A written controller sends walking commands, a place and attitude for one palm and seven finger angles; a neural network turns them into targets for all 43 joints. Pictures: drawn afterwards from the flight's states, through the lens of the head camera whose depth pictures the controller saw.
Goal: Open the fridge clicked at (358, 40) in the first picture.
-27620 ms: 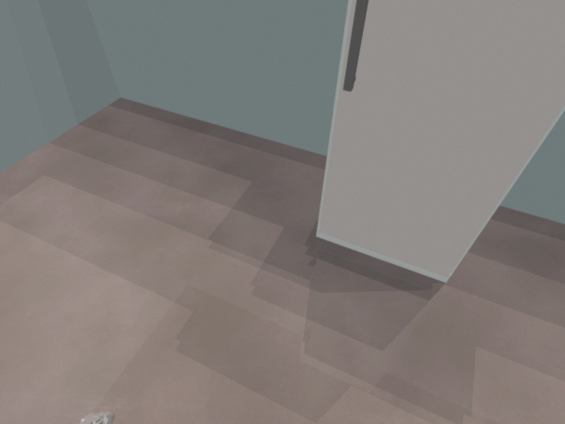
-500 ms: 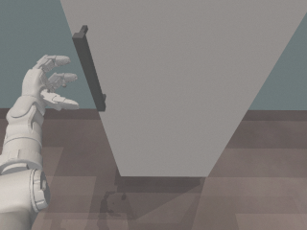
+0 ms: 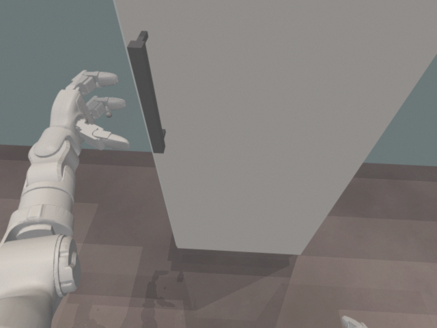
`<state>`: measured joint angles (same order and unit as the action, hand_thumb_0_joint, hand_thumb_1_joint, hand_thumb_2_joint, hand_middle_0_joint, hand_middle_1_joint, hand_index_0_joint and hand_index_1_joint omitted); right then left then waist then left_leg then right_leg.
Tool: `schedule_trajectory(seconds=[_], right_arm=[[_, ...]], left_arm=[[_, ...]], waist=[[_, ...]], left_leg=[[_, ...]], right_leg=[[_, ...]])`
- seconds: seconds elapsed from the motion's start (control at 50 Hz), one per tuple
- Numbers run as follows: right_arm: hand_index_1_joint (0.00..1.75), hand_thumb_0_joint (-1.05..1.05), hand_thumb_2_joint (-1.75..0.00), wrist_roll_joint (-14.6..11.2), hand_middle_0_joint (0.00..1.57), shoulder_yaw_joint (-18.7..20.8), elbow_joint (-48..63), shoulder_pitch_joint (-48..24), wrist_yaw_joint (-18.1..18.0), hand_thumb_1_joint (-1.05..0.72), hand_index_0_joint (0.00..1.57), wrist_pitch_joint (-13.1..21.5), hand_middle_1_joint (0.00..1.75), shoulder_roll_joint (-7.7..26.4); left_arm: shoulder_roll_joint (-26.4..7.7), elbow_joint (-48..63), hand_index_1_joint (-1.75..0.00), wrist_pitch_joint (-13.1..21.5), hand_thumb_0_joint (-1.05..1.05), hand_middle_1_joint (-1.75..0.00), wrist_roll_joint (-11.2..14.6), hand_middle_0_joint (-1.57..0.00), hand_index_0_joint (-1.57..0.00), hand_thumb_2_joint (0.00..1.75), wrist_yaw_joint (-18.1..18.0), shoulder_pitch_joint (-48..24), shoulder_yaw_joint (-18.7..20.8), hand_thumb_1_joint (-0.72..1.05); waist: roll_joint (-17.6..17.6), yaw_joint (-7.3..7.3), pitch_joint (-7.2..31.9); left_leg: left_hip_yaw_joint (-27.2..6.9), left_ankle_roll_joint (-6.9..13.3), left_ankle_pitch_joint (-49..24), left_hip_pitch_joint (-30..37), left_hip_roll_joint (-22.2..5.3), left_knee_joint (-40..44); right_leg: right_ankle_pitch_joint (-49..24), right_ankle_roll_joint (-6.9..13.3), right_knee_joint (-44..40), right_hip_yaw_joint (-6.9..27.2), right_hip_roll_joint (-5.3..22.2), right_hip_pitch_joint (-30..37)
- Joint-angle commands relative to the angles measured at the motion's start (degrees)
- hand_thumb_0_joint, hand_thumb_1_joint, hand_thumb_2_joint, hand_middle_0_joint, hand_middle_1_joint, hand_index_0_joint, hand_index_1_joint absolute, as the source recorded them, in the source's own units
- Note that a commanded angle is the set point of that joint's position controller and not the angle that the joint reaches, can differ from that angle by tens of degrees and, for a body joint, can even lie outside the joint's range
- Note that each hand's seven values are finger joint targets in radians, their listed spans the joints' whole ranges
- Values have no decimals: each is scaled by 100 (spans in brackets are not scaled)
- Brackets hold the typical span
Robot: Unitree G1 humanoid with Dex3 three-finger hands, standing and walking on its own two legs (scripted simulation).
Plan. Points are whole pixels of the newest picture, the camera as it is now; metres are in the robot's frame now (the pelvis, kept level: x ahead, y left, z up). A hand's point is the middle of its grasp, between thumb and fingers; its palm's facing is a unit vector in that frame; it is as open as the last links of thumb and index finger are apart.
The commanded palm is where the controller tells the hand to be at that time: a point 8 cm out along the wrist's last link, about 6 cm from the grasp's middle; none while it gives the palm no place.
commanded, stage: move the hooked fingers beside the handle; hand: left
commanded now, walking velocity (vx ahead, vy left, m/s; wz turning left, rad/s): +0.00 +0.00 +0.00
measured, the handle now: (152, 99) +0.50 +0.14 +0.15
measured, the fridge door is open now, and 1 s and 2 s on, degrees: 0 0 0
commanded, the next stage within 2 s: feel for the door with the fingertips in 0.06 s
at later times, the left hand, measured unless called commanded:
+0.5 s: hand (135, 114) +0.45 +0.16 +0.16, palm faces -0.03 -1.00 +0.00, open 14.0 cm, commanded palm +0.42 +0.22 +0.16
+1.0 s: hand (134, 108) +0.46 +0.17 +0.16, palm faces -0.02 -1.00 +0.01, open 13.7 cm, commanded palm +0.45 +0.22 +0.16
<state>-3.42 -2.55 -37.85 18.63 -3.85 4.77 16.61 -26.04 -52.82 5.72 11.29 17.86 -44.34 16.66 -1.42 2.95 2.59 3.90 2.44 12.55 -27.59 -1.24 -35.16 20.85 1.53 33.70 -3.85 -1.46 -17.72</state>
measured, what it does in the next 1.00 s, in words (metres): stands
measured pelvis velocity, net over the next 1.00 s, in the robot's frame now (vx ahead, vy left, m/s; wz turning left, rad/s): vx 0.00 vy -0.01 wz -0.01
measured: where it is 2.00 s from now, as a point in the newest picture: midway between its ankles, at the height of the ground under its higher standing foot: outside the picture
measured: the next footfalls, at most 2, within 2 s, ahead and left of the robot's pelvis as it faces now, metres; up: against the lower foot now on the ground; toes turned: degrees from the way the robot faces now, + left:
none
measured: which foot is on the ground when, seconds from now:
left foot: down 0.00-1.00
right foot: down 0.00-1.00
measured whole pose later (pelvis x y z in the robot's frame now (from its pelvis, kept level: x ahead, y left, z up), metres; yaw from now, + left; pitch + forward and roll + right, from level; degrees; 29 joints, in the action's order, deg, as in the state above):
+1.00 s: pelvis +0.00 -0.01 +0.00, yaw +0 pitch +6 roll -1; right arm -3.0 -1.7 -39.5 19.8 -3.2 4.4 16.8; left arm -24.2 -58.3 7.2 10.2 14.9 -48.8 16.3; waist -1.7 3.8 3.2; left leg 3.8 1.4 12.5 -29.1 -1.9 -35.2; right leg 21.3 2.5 34.7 -3.7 -2.1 -19.8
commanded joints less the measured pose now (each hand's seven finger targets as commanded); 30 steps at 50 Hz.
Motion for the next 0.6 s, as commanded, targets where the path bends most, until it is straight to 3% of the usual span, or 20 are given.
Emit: schedule_trajectory(seconds=[0.0,0.02,0.06,0.08,0.14,0.16,0.2,0.28,0.3,0.36,0.4,0.44,0.46,0.52,0.56,0.58], right_arm=[[30,0,-90,-11,20,360,499,184,-72,-90,20,237,30,945],[30,0,-90,-6,20,361,495,184,-61,-90,20,243,30,943],[30,0,-90,9,20,361,485,268,-73,-90,20,220,30,980],[30,0,-90,20,20,369,507,243,-56,-90,20,221,30,978],[30,0,-90,28,20,376,545,256,-22,-90,20,231,30,929],[30,0,-90,27,20,380,572,254,-11,-90,20,235,30,910],[30,0,-90,27,20,401,578,234,26,-90,20,258,30,885],[30,0,-90,6,20,403,526,247,13,-90,20,225,30,911],[30,0,-90,2,20,410,511,257,14,-90,20,217,30,910],[30,0,-90,5,20,424,599,258,23,-90,20,203,30,896],[30,0,-90,10,20,423,590,197,48,-90,20,215,30,829],[30,0,-90,5,20,432,596,165,65,-90,20,221,30,805],[30,0,-90,4,20,437,645,179,62,-90,20,220,30,806],[30,0,-90,-9,20,422,590,122,38,-90,20,174,30,826],[30,0,-90,-14,20,413,594,122,0,-90,20,136,30,839],[30,0,-90,-28,20,391,604,58,-1,-90,20,119,30,811]], left_arm=[[-1094,994,-120,308,0,-120,102,-30,-30,30,-29,-2908,64,-50],[-1094,987,-120,308,0,-120,109,-30,-30,30,-34,-3011,52,-50],[-1396,791,-120,339,0,-120,111,-30,-30,30,-94,-2834,338,-50],[-1516,857,-120,365,0,-120,82,-30,-30,30,-121,-2858,440,-50],[-1428,1023,-120,491,0,-120,0,-30,-30,30,-197,-2855,383,-50],[-1280,1275,-120,582,0,-120,0,-30,-30,30,-226,-2954,243,-50],[-1082,1432,-120,608,0,-120,-2,-30,-30,30,-269,-2777,162,-50],[-1110,1173,-120,458,0,-120,66,-30,-30,30,-322,-2690,238,-50],[-1216,1109,-120,406,0,-120,57,-30,-30,30,-337,-2642,341,-50],[-1248,1471,-120,354,0,-120,20,-30,-30,30,-393,-2454,379,-50],[-1029,1744,-120,376,0,-120,-12,-30,-30,30,-445,-2595,208,-50],[-880,1883,-120,391,0,-120,0,-30,-30,30,-483,-2483,126,-50],[-881,1912,-120,391,0,-120,54,-30,-30,30,-508,-2253,200,-50],[-1072,1666,-120,244,0,-120,78,-30,-30,30,-503,-2218,356,-50],[-1276,1681,-120,223,0,-120,34,-30,-30,30,-513,-2313,442,-50],[-1213,1674,-120,188,0,-120,13,-30,-30,30,-514,-2356,357,-50]], waist=[[-245,185,1677],[-225,215,1647],[145,155,1697],[38,101,1813],[-176,58,1910],[-275,110,1990],[-438,66,2083],[108,117,1687],[121,76,1622],[-29,-13,1954],[-256,20,1961],[-233,28,1898],[-9,-9,1935],[254,13,1624],[257,14,1606],[136,0,1550]], left_leg=[[-751,0,-634,2370,-75,291],[-729,2,-616,2321,-65,287],[-683,42,-698,2139,-60,274],[-678,27,-691,2129,-44,271],[-672,2,-829,2255,-53,255],[-654,20,-1004,2364,-58,204],[-677,-12,-1039,2538,-73,200],[-569,55,-768,2106,-47,247],[-539,60,-752,2026,-41,260],[-462,77,-1070,2122,-9,212],[-480,46,-1111,2267,-11,217],[-460,42,-1180,2316,-21,204],[-411,89,-1244,2251,0,176],[-334,101,-948,1885,23,244],[-290,132,-931,1803,46,236],[-293,120,-880,1755,62,255]], right_leg=[[-1192,22,-570,226,-33,-1094],[-1207,12,-585,238,-28,-1088],[-1316,2,-571,230,-26,-891],[-1347,0,-540,264,-23,-848],[-1422,13,-492,265,-36,-859],[-1526,13,-472,259,-37,-845],[-1516,19,-471,265,-64,-911],[-1542,-27,-559,292,-76,-789],[-1589,-28,-570,308,-66,-744],[-1927,-28,-512,325,-48,-475],[-1935,-25,-519,325,-59,-575],[-2010,-26,-532,326,-75,-584],[-2138,-46,-538,332,-78,-425],[-2193,-93,-595,403,-43,-343],[-2257,-125,-595,442,-7,-240],[-2255,-121,-600,466,7,-256]])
